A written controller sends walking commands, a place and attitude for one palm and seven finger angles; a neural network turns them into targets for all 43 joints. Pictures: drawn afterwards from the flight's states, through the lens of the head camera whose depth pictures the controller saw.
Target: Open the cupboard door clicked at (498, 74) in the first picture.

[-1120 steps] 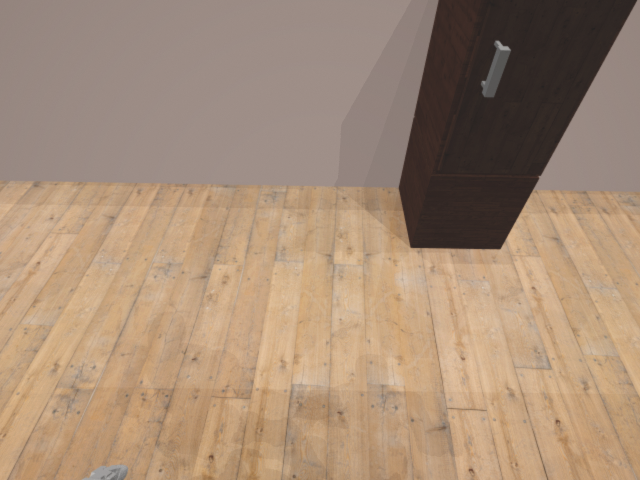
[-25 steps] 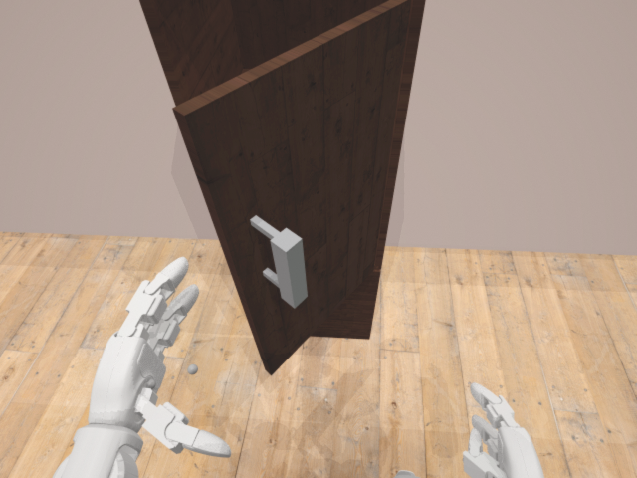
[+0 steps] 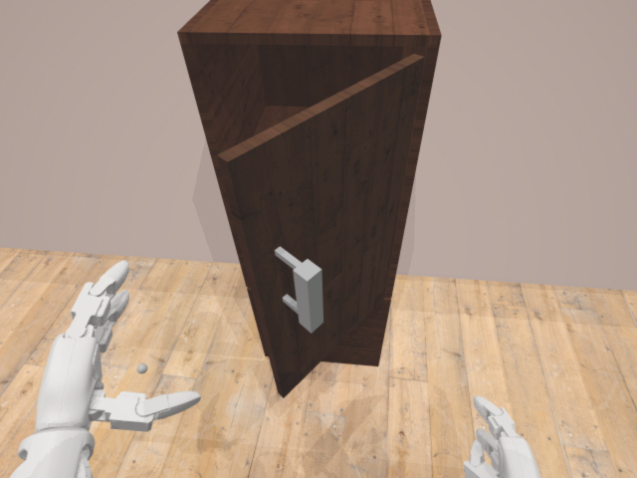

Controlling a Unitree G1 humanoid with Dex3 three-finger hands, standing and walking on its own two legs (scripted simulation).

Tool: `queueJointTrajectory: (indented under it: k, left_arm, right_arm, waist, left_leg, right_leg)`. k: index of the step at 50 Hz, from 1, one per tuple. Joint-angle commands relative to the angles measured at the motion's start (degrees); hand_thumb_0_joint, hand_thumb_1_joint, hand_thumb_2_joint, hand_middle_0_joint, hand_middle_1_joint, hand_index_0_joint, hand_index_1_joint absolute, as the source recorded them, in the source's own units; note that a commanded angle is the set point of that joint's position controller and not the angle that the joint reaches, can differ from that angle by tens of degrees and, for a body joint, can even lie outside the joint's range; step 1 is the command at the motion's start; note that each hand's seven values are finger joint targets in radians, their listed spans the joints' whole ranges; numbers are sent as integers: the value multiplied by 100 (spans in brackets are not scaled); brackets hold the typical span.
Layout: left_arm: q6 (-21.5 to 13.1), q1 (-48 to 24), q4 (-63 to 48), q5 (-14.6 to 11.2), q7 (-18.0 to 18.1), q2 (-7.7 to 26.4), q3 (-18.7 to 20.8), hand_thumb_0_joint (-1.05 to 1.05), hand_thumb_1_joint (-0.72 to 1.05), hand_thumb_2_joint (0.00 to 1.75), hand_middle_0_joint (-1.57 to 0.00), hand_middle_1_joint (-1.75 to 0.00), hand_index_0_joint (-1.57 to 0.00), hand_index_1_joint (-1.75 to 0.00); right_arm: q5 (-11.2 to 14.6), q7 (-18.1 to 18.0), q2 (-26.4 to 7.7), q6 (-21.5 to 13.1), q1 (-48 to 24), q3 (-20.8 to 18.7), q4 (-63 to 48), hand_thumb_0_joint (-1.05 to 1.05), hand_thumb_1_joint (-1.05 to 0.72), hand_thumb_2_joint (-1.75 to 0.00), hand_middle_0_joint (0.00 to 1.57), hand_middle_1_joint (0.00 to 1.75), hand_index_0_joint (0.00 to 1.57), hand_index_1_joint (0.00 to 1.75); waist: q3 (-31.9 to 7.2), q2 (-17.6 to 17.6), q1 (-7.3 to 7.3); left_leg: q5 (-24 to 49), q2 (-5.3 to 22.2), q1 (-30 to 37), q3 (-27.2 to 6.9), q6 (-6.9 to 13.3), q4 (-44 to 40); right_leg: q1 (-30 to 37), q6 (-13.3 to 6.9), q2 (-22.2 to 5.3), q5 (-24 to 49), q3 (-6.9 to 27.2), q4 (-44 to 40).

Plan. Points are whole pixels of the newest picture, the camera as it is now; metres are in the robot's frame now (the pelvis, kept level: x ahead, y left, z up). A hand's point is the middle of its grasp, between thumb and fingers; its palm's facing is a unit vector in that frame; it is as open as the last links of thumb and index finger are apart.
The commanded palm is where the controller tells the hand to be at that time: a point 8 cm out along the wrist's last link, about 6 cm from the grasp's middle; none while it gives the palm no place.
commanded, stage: draw the hand back to the body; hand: left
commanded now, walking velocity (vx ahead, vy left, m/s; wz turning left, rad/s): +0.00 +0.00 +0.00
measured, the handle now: (297, 288) +0.36 +0.07 +0.04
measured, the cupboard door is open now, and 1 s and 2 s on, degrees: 52 52 52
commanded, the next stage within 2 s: step back with the hand held close in 0.82 s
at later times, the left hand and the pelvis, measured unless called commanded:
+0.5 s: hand (56, 324) +0.20 +0.27 +0.17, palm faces +0.47 -0.78 -0.42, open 8.5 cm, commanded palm +0.15 +0.30 +0.18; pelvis +0.01 +0.00 +0.02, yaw -1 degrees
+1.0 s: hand (56, 325) +0.20 +0.27 +0.18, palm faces +0.46 -0.79 -0.41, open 7.4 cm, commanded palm +0.15 +0.30 +0.19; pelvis +0.00 +0.00 +0.02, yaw -1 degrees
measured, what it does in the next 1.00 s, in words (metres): stands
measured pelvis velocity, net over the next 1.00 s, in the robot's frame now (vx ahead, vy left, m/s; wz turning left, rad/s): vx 0.00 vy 0.00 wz -0.02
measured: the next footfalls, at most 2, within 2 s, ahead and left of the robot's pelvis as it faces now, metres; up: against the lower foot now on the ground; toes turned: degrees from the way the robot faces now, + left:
none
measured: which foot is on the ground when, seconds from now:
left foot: down 0.00-1.00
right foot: down 0.00-1.00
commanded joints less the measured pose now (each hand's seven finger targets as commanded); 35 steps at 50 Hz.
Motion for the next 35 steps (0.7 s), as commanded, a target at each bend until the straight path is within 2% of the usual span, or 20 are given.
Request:
queueJointTrajectory:
  k: [1, 3, 5, 9, 11, 14, 17, 21, 22, 23, 25, 27, 33, 35]
  left_arm:
    - [-416, -546, -1178, 74, 227, 862, 756, 0, 17, 58, -17, -30, -17, -30]
    - [-456, -572, -1261, 96, 243, 906, 846, 0, 23, 62, -18, -30, -18, -30]
    - [-472, -502, -1174, 107, 259, 1018, 1018, 0, 31, 64, -18, -30, -18, -30]
    - [-505, -548, -1202, 97, 242, 1023, 1189, 0, 44, 70, -18, -30, -18, -30]
    - [-513, -537, -1155, 79, 235, 1072, 1313, 0, 51, 74, -19, -30, -19, -30]
    - [-529, -638, -1150, 71, 237, 1185, 1533, 0, 62, 78, -19, -30, -19, -30]
    - [-522, -685, -1016, 29, 228, 1239, 1706, 0, 73, 82, -19, -30, -19, -30]
    - [-551, -939, -1204, 19, 236, 1375, 1898, 0, 87, 88, -20, -30, -20, -30]
    - [-555, -960, -1150, 4, 250, 1428, 1986, 0, 90, 90, -20, -30, -20, -30]
    - [-537, -836, -986, 8, 228, 1276, 1869, 0, 90, 90, -20, -30, -20, -30]
    - [-512, -816, -960, 6, 186, 1151, 1725, 0, 90, 90, -20, -30, -20, -30]
    - [-514, -932, -1010, 4, 189, 1204, 1735, 0, 90, 90, -20, -30, -20, -30]
    - [-529, -862, -1134, 17, 215, 1361, 1906, 0, 90, 90, -20, -30, -20, -30]
    - [-506, -835, -1062, 15, 205, 1374, 1914, 0, 90, 90, -20, -30, -20, -30]
  right_arm:
    - [-62, -49, -515, -343, -742, -220, -771, 0, -90, -90, 20, 30, 20, 30]
    - [-73, -34, -524, -357, -778, -232, -708, 0, -90, -90, 20, 30, 20, 30]
    - [-86, -15, -536, -374, -835, -252, -633, 0, -90, -90, 20, 30, 20, 30]
    - [-103, 42, -532, -352, -854, -279, -533, 0, -90, -90, 20, 30, 20, 30]
    - [-105, 58, -535, -330, -902, -298, -512, 0, -90, -90, 20, 30, 20, 30]
    - [-117, 74, -535, -270, -903, -329, -460, 0, -90, -90, 20, 30, 20, 30]
    - [-107, 78, -530, -207, -948, -352, -421, 0, -90, -90, 20, 30, 20, 30]
    - [-114, 84, -534, -182, -983, -363, -400, 0, -90, -90, 20, 30, 20, 30]
    - [-121, 85, -537, -178, -977, -369, -381, 0, -90, -90, 20, 30, 20, 30]
    - [-118, 94, -537, -168, -981, -379, -370, 0, -90, -90, 20, 30, 20, 30]
    - [-107, 116, -560, -153, -1009, -398, -368, 0, -90, -90, 20, 30, 20, 30]
    - [-104, 119, -582, -137, -1005, -408, -375, 0, -90, -90, 20, 30, 20, 30]
    - [-140, 118, -553, -140, -1019, -415, -376, 0, -90, -90, 20, 30, 20, 30]
    - [-136, 113, -555, -131, -1056, -414, -369, 0, -90, -90, 20, 30, 20, 30]
  waist:
    - [-282, -141, 23]
    - [-328, -5, 49]
    - [-309, -149, 93]
    - [-253, -43, 102]
    - [-192, -145, 118]
    - [-229, 10, 132]
    - [-109, -128, 142]
    - [-229, 263, 152]
    - [-215, 66, 157]
    - [-100, -38, 146]
    - [-68, 85, 130]
    - [-80, -90, 121]
    - [-282, 83, 176]
    - [-173, 57, 179]
  left_leg:
    - [1431, -112, -276, 109, 121, -1164]
    - [1653, -108, -111, 129, 112, -1296]
    - [1891, -87, -9, 124, 105, -1390]
    - [2259, -65, 175, 159, 75, -1567]
    - [2321, -55, 221, 170, 82, -1624]
    - [2418, -69, 344, 216, 74, -1685]
    - [2395, -46, 388, 248, 88, -1734]
    - [2589, -71, 535, 254, 77, -1773]
    - [2575, -63, 530, 230, 73, -1789]
    - [2589, -52, 528, 249, 83, -1802]
    - [2542, -53, 574, 274, 91, -1821]
    - [2466, -42, 559, 237, 98, -1866]
    - [2542, -83, 602, 255, 93, -1865]
    - [2466, -82, 595, 264, 98, -1858]
  right_leg:
    - [1153, -202, 159, 681, 9, -874]
    - [1309, -207, 171, 867, -8, -943]
    - [1461, -217, 185, 1054, -6, -1036]
    - [1633, -202, 203, 1314, -18, -1144]
    - [1706, -200, 210, 1390, -1, -1218]
    - [1782, -201, 219, 1484, 23, -1303]
    - [1788, -190, 235, 1501, 35, -1394]
    - [1897, -203, 230, 1624, 62, -1444]
    - [1898, -196, 241, 1609, 37, -1455]
    - [1844, -190, 254, 1611, 34, -1472]
    - [1808, -187, 246, 1566, 45, -1542]
    - [1815, -175, 265, 1483, 22, -1528]
    - [1992, -193, 251, 1635, 60, -1527]
    - [1936, -196, 263, 1582, 72, -1585]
